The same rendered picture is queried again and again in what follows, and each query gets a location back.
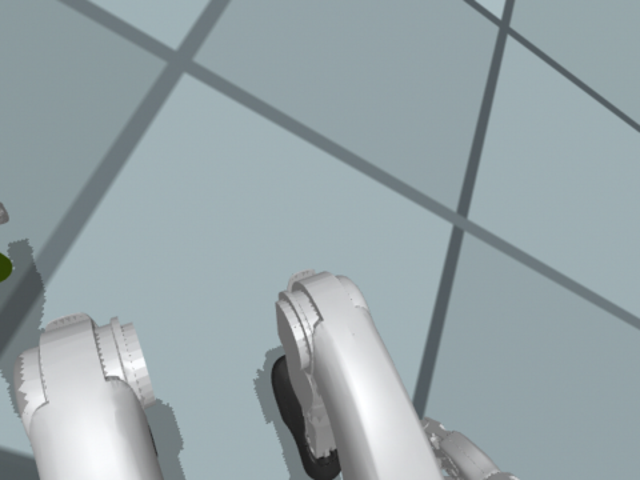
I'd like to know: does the right robot foot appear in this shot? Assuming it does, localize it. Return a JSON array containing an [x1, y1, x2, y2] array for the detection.
[[271, 355, 341, 480]]

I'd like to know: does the can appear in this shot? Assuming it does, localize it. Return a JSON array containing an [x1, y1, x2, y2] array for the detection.
[[0, 253, 12, 282]]

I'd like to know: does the right robot hand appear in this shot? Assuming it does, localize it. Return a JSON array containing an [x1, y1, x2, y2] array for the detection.
[[420, 417, 502, 480]]

